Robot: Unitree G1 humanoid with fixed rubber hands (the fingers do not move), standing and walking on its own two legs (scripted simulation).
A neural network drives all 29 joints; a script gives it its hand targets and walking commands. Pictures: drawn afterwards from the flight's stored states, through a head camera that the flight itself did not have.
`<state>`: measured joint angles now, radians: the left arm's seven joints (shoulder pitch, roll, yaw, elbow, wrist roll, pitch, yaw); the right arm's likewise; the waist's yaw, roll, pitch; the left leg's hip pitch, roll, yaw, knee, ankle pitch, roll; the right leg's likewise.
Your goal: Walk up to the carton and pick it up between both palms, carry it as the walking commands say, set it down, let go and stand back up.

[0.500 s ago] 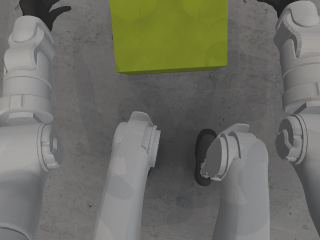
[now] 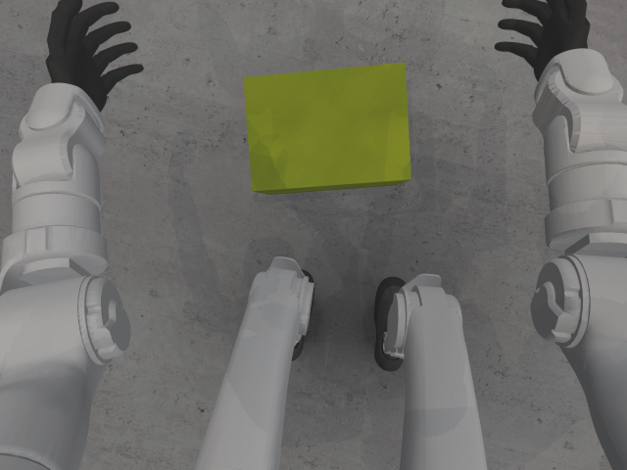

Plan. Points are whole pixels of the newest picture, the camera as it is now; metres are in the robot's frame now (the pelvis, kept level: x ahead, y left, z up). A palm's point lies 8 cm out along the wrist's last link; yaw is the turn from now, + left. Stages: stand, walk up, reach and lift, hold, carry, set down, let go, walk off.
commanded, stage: set down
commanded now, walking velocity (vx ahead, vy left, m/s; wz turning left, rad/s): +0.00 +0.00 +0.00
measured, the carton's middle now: (327, 137) +0.51 +0.07 -0.45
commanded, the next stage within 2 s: let go in 0.50 s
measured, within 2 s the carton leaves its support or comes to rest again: neither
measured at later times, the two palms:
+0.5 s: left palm out of the picture +0.46 +0.32 +0.05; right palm out of the picture +0.55 -0.16 +0.04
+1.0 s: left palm out of the picture +0.35 +0.28 +0.12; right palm out of the picture +0.40 -0.20 +0.11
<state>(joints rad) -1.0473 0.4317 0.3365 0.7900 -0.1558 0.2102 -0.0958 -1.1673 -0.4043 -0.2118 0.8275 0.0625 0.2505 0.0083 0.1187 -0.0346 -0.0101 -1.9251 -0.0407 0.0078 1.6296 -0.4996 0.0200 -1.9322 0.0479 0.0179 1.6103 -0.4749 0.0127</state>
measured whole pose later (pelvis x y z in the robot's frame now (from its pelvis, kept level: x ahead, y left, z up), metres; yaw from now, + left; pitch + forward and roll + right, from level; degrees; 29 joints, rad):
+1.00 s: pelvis +0.08 +0.01 +0.20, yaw +1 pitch +26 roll -1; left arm -0.22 0.30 0.12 0.57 -0.05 0.06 -0.14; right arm -0.28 -0.21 -0.15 0.57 0.00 0.09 -0.01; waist 0.07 0.01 -0.07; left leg -0.91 -0.06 -0.03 0.78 -0.31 0.03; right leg -0.91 0.02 0.03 0.76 -0.30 0.01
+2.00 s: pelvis +0.11 -0.01 +0.24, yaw +1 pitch -1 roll +0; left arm 0.20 0.33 0.06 0.60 0.04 0.05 0.00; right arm 0.20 -0.30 -0.04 0.66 -0.04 0.04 -0.01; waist 0.01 -0.02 0.02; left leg -0.17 -0.03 -0.05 0.49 -0.30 0.01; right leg -0.17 0.04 0.02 0.48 -0.29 -0.02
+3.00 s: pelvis +0.10 +0.01 +0.25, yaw +0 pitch -2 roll +0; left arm 0.15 0.38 0.00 0.96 0.02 -0.01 0.02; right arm 0.13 -0.37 -0.01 1.00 -0.02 0.00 -0.01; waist 0.00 -0.02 0.02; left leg -0.09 -0.04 -0.02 0.34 -0.21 0.03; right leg -0.11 0.02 0.05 0.35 -0.20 0.00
